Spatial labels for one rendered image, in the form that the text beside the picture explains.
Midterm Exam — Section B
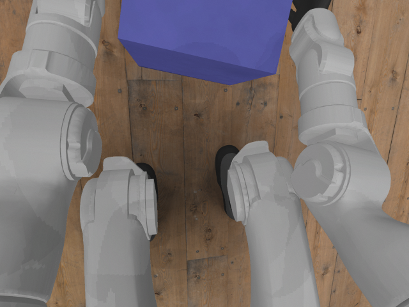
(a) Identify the robot right forearm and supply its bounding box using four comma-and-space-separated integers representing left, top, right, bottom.
289, 8, 382, 157

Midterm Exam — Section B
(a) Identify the robot left thigh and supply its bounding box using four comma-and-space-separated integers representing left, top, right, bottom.
82, 169, 158, 307

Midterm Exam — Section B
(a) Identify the carton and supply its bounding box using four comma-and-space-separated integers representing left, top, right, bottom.
118, 0, 293, 85

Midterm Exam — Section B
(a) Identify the robot right upper arm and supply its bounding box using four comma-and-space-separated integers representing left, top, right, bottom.
291, 140, 409, 307

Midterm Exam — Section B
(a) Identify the robot left upper arm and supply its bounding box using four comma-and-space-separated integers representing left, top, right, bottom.
0, 97, 102, 307

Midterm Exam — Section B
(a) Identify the robot right hand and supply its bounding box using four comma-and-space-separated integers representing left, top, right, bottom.
288, 0, 331, 32

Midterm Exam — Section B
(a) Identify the robot thigh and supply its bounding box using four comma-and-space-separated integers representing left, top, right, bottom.
227, 152, 320, 307
82, 169, 158, 307

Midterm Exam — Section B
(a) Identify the robot right thigh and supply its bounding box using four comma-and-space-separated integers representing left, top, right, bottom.
227, 152, 320, 307

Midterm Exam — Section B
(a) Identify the robot left forearm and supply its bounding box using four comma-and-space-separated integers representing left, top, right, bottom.
0, 0, 105, 107

